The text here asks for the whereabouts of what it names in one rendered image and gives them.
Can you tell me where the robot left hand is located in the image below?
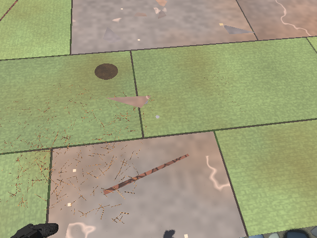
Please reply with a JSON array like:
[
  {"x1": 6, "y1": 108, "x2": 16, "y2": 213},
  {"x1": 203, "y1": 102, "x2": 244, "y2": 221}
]
[{"x1": 10, "y1": 223, "x2": 58, "y2": 238}]

